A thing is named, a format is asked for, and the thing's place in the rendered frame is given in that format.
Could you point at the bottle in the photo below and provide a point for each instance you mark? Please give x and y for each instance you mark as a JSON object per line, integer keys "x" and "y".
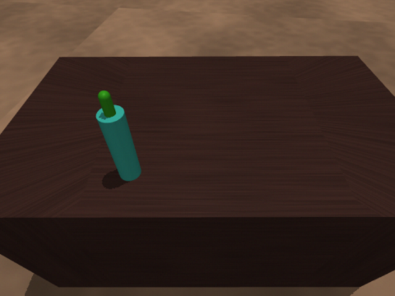
{"x": 116, "y": 132}

